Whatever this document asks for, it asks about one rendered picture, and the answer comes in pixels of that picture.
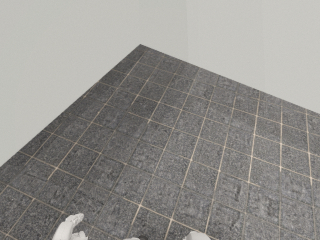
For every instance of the left robot hand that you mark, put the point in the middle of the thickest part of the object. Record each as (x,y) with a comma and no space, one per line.
(65,229)

